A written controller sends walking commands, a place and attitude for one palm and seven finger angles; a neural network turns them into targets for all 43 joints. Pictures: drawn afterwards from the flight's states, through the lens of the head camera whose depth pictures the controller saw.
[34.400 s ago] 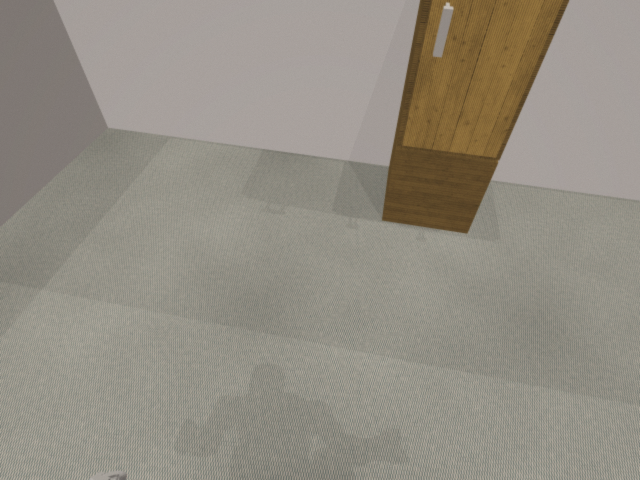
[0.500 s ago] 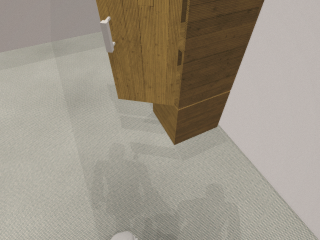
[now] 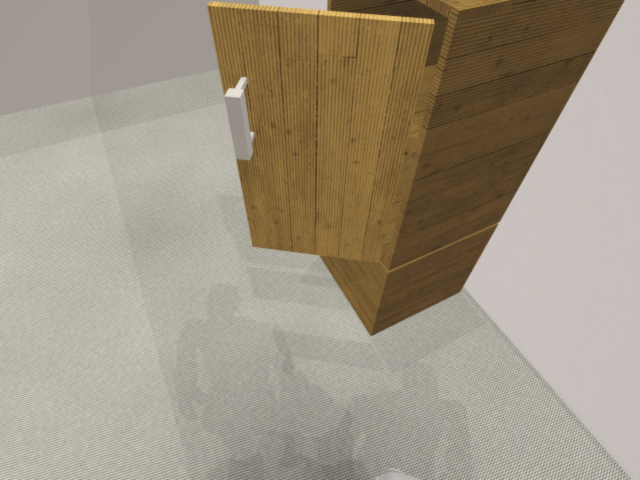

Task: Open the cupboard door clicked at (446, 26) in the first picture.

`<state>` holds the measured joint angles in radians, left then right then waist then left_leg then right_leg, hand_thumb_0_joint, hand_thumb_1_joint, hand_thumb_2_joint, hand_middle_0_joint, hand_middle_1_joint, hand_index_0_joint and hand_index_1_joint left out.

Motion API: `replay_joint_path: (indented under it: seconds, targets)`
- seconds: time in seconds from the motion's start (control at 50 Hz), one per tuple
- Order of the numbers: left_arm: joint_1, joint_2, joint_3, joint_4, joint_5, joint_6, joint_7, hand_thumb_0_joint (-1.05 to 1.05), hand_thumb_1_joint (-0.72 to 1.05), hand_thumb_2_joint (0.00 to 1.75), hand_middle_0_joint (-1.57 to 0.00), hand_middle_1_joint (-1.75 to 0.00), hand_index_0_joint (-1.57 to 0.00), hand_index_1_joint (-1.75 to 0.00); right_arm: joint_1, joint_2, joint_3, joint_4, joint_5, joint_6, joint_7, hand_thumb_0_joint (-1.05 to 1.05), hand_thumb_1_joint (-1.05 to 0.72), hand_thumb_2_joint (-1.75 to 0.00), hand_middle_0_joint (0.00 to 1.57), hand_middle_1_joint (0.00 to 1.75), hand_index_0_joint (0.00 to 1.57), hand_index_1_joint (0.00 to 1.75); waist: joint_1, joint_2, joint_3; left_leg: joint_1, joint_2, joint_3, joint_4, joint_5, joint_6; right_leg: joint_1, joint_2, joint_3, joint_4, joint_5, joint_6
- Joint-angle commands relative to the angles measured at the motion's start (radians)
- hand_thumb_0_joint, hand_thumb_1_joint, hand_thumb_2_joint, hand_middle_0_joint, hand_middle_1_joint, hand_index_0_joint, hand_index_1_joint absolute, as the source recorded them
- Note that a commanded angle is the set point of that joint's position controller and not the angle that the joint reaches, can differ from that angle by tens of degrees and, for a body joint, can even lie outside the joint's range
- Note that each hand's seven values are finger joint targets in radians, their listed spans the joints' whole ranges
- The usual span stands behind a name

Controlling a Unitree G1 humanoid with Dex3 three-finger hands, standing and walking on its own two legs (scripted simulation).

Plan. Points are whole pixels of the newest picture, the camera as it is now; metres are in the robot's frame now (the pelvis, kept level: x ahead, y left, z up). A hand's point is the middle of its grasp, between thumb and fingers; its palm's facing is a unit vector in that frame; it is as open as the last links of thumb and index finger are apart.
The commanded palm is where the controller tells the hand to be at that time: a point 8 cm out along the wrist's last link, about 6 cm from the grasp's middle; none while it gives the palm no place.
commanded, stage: take the last steps up to it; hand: left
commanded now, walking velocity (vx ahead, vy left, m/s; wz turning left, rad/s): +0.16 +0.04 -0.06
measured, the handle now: (243, 118) +0.67 +0.19 +0.07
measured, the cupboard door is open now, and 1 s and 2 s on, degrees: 54 54 54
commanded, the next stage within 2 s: come to a stop and stand still in 0.02 s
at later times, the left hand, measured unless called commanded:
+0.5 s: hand (180, 450) +0.18 +0.22 -0.18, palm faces +0.04 -0.97 -0.24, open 7.3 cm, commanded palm none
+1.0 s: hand (210, 477) +0.15 +0.17 -0.18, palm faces +0.00 -0.98 -0.19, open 7.3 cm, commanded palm none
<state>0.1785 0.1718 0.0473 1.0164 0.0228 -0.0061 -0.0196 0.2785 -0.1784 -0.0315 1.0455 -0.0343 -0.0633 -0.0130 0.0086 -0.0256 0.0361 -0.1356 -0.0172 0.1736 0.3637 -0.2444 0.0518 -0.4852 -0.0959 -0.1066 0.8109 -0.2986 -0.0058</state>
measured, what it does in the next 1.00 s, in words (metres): walks ahead: right foot, then left foot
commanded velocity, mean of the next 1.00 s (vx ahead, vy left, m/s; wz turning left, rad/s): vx -0.10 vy -0.02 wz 0.00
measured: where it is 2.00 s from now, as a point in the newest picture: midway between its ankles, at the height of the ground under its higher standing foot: outside the picture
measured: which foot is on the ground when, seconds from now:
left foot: down 0.00-0.10, up 0.12-0.32, down 0.34-1.00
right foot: up 0.00-0.08, down 0.10-0.36, up 0.38-0.62, down 0.64-1.00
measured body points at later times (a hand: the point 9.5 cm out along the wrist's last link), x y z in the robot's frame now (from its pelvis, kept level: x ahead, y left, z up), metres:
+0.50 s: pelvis +0.12 +0.02 -0.01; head +0.17 +0.03 +0.44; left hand +0.18 +0.28 -0.16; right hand +0.16 -0.21 -0.16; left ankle +0.13 +0.14 -0.74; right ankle +0.07 -0.10 -0.70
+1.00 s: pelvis +0.12 +0.00 -0.01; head +0.15 +0.01 +0.44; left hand +0.15 +0.22 -0.17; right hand +0.17 -0.24 -0.15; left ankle +0.10 +0.11 -0.74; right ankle +0.09 -0.11 -0.74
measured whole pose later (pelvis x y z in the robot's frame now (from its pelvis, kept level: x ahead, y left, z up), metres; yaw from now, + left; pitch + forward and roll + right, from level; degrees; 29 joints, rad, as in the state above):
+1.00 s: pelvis +0.12 +0.00 -0.01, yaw -1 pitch +1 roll -1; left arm 0.24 0.17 0.00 1.05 0.01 0.00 0.04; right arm 0.19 -0.17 -0.01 1.04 -0.01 0.02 -0.02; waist 0.01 -0.01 0.03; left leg -0.24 0.03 0.04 0.54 -0.32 0.01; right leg -0.20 0.03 -0.01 0.48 -0.30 -0.02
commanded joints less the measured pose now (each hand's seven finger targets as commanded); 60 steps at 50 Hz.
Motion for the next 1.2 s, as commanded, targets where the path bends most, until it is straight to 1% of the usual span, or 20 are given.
replay_joint_path:
  seconds: [0.0, 0.04, 0.08, 0.1, 0.18, 0.24, 0.28, 0.32, 0.4, 0.58, 0.62, 0.64, 0.72, 0.78, 0.82, 0.9, 0.92, 0.96, 1.02, 1.18]
  targets:
    - [0.016, 0.051, 0.01, -0.049, 0.004, -0.018, 0.002, 0.0, 0.9, 0.9, -0.2, -0.3, -0.2, -0.3, 0.069, -0.124, -0.021, -0.002, 0.001, 0.001, -0.006, 0.0, -0.9, -0.9, 0.2, 0.3, 0.2, 0.3, 0.007, 0.103, 0.007, -0.03, 0.27, -0.152, -0.089, 0.256, 0.098, 0.159, 0.028, -0.004, -0.157, 0.061, -0.014]
    - [0.082, 0.085, 0.021, -0.029, 0.005, -0.024, 0.006, 0.0, 0.9, 0.9, -0.2, -0.3, -0.2, -0.3, 0.064, -0.106, -0.011, 0.01, 0.01, 0.005, -0.008, 0.0, -0.9, -0.9, 0.2, 0.3, 0.2, 0.3, 0.045, 0.067, 0.0, -0.111, 0.206, -0.108, 0.053, 0.229, 0.041, 0.356, 0.038, 0.01, -0.298, 0.134, -0.03]
    - [0.249, 0.228, 0.051, 0.013, 0.003, -0.037, 0.019, 0.0, 0.9, 0.9, -0.2, -0.3, -0.2, -0.3, 0.086, -0.069, -0.01, -0.019, 0.021, 0.008, 0.004, 0.0, -0.9, -0.9, 0.2, 0.3, 0.2, 0.3, 0.092, -0.226, -0.058, -0.433, 0.022, 0.016, 0.436, -0.185, -0.056, 0.656, -0.285, 0.437, -0.477, 0.191, -0.186]
    - [0.276, 0.239, 0.055, 0.011, -0.01, -0.041, 0.029, 0.0, 0.9, 0.9, -0.2, -0.3, -0.2, -0.3, 0.053, -0.095, -0.013, -0.03, 0.021, 0.015, -0.001, 0.0, -0.9, -0.9, 0.2, 0.3, 0.2, 0.3, 0.108, -0.214, -0.068, -0.458, 0.046, -0.076, 0.628, -0.407, -0.065, 0.603, -0.385, 0.556, -0.557, 0.207, -0.278]
    - [0.036, 0.128, 0.018, -0.041, -0.008, -0.038, 0.053, 0.0, 0.9, 0.9, -0.2, -0.3, -0.2, -0.3, 0.05, -0.017, 0.0, 0.006, 0.032, 0.059, -0.012, 0.0, -0.9, -0.9, 0.2, 0.3, 0.2, 0.3, -0.011, -0.092, -0.053, -0.263, 0.095, -0.144, 0.504, -0.239, -0.093, 0.338, -0.222, 0.181, -0.483, 0.755, -0.211]
    - [0.007, 0.148, 0.019, -0.028, -0.012, -0.027, 0.055, 0.0, 0.9, 0.9, -0.2, -0.3, -0.2, -0.3, 0.119, -0.001, 0.001, 0.036, 0.033, 0.078, -0.011, 0.0, -0.9, -0.9, 0.2, 0.3, 0.2, 0.3, -0.038, -0.087, -0.114, -0.149, 0.05, -0.088, 0.257, -0.033, -0.109, 0.349, -0.146, 0.089, -0.39, 0.769, -0.148]
    - [0.025, 0.141, 0.022, -0.02, -0.015, -0.01, 0.056, 0.0, 0.9, 0.9, -0.2, -0.3, -0.2, -0.3, 0.127, -0.027, -0.01, 0.035, 0.026, 0.077, -0.015, 0.0, -0.9, -0.9, 0.2, 0.3, 0.2, 0.3, -0.032, -0.045, -0.126, -0.065, 0.07, -0.099, 0.105, 0.201, -0.096, 0.329, -0.114, 0.08, -0.299, 0.63, -0.088]
    - [0.064, 0.105, 0.017, -0.041, -0.022, 0.012, 0.057, 0.0, 0.9, 0.9, -0.2, -0.3, -0.2, -0.3, 0.083, -0.131, -0.03, -0.013, 0.017, 0.074, -0.022, 0.0, -0.9, -0.9, 0.2, 0.3, 0.2, 0.3, -0.007, 0.162, -0.098, -0.07, 0.27, -0.279, 0.069, 0.65, 0.019, 0.228, -0.003, 0.018, -0.208, 0.227, -0.003]
    - [0.021, 0.099, 0.022, -0.063, -0.02, 0.04, 0.054, 0.0, 0.9, 0.9, -0.2, -0.3, -0.2, -0.3, 0.074, -0.167, -0.04, -0.026, 0.002, 0.073, -0.047, 0.0, -0.9, -0.9, 0.2, 0.3, 0.2, 0.3, -0.043, 0.243, -0.047, -0.012, 0.39, -0.386, 0.052, 0.995, 0.171, 0.051, 0.08, 0.11, 0.186, -0.334, 0.004]
    - [0.154, 0.112, 0.028, -0.058, -0.01, 0.037, 0.041, 0.0, 0.9, 0.9, -0.2, -0.3, -0.2, -0.3, -0.069, -0.195, -0.063, -0.081, 0.014, 0.087, -0.036, 0.0, -0.9, -0.9, 0.2, 0.3, 0.2, 0.3, 0.017, 0.12, -0.117, -0.082, 0.272, -0.242, 0.141, 0.45, 0.052, 0.324, 0.08, 0.082, -0.334, 0.108, -0.013]
    - [0.102, 0.233, 0.037, -0.074, 0.007, 0.021, 0.047, 0.0, 0.9, 0.9, -0.2, -0.3, -0.2, -0.3, -0.056, -0.101, -0.048, -0.104, 0.032, 0.098, -0.016, 0.0, -0.9, -0.9, 0.2, 0.3, 0.2, 0.3, -0.012, -0.224, -0.068, -0.238, 0.033, -0.09, 0.343, -0.217, -0.076, 0.313, -0.22, 0.402, -0.516, 0.413, -0.136]
    - [0.083, 0.242, 0.028, -0.088, 0.004, 0.019, 0.044, 0.0, 0.9, 0.9, -0.2, -0.3, -0.2, -0.3, -0.083, -0.096, -0.044, -0.109, 0.031, 0.11, -0.01, 0.0, -0.9, -0.9, 0.2, 0.3, 0.2, 0.3, 0.007, -0.151, -0.051, -0.19, 0.017, -0.145, 0.48, -0.333, -0.076, 0.184, -0.259, 0.408, -0.543, 0.359, -0.199]
    - [0.047, 0.174, 0.012, -0.052, 0.0, 0.0, 0.057, 0.0, 0.9, 0.9, -0.2, -0.3, -0.2, -0.3, -0.094, -0.076, -0.03, -0.081, 0.034, 0.103, -0.018, 0.0, -0.9, -0.9, 0.2, 0.3, 0.2, 0.3, -0.021, -0.166, -0.05, -0.241, 0.027, -0.158, 0.46, -0.272, -0.081, 0.344, -0.146, 0.277, -0.405, 0.825, -0.191]
    - [0.059, 0.172, 0.009, -0.023, -0.011, -0.005, 0.056, 0.0, 0.9, 0.9, -0.2, -0.3, -0.2, -0.3, -0.04, -0.056, -0.018, -0.036, 0.033, 0.085, -0.019, 0.0, -0.9, -0.9, 0.2, 0.3, 0.2, 0.3, -0.032, -0.095, -0.088, -0.078, 0.023, -0.136, 0.108, -0.02, -0.082, 0.363, -0.095, 0.248, -0.336, 0.728, -0.129]
    - [0.088, 0.131, -0.002, -0.021, -0.025, -0.003, 0.05, 0.0, 0.9, 0.9, -0.2, -0.3, -0.2, -0.3, -0.032, -0.118, -0.017, -0.026, 0.022, 0.06, -0.025, 0.0, -0.9, -0.9, 0.2, 0.3, 0.2, 0.3, -0.011, 0.09, -0.111, 0.043, 0.176, -0.269, 0.048, 0.403, -0.016, 0.275, -0.005, 0.197, -0.318, 0.42, -0.032]
    - [0.077, 0.114, -0.01, 0.012, -0.018, 0.018, 0.044, 0.0, 0.9, 0.9, -0.2, -0.3, -0.2, -0.3, -0.08, -0.126, -0.005, -0.011, 0.019, 0.062, -0.029, 0.0, -0.9, -0.9, 0.2, 0.3, 0.2, 0.3, 0.007, 0.186, -0.001, -0.104, 0.18, -0.277, -0.033, 0.18, -0.003, 0.311, 0.031, 0.166, -0.398, 0.111, -0.017]
    - [0.217, 0.123, -0.019, 0.031, 0.001, -0.008, 0.093, 0.0, 0.9, 0.9, -0.2, -0.3, -0.2, -0.3, -0.163, -0.141, -0.014, -0.089, 0.036, 0.05, -0.02, 0.0, -0.9, -0.9, 0.2, 0.3, 0.2, 0.3, 0.057, 0.067, 0.02, -0.07, 0.155, -0.18, 0.231, 0.296, -0.04, 0.234, -0.038, 0.224, -0.421, 0.454, 0.007]
    - [0.098, 0.154, -0.026, -0.026, -0.007, -0.036, 0.084, 0.0, 0.9, 0.9, -0.2, -0.3, -0.2, -0.3, -0.011, -0.074, 0.0, -0.094, 0.027, 0.051, -0.008, 0.0, -0.9, -0.9, 0.2, 0.3, 0.2, 0.3, -0.046, 0.075, -0.114, -0.048, 0.099, -0.187, 0.151, 0.054, -0.042, 0.285, -0.057, 0.27, -0.369, 0.375, -0.069]
    - [0.121, 0.135, -0.027, -0.027, -0.009, -0.033, 0.073, 0.0, 0.9, 0.9, -0.2, -0.3, -0.2, -0.3, 0.011, -0.095, 0.002, -0.097, 0.02, 0.036, -0.012, 0.0, -0.9, -0.9, 0.2, 0.3, 0.2, 0.3, -0.025, 0.119, -0.114, -0.024, 0.133, -0.217, 0.134, 0.335, -0.014, 0.301, 0.01, 0.181, -0.311, 0.332, -0.056]
    - [0.096, 0.136, -0.033, -0.02, -0.008, -0.016, 0.056, 0.0, 0.9, 0.9, -0.2, -0.3, -0.2, -0.3, -0.014, -0.129, 0.008, -0.086, 0.018, 0.03, -0.013, 0.0, -0.9, -0.9, 0.2, 0.3, 0.2, 0.3, -0.009, 0.039, 0.041, -0.107, 0.126, -0.24, -0.001, 0.062, 0.005, 0.252, 0.03, 0.187, -0.367, 0.1, -0.041]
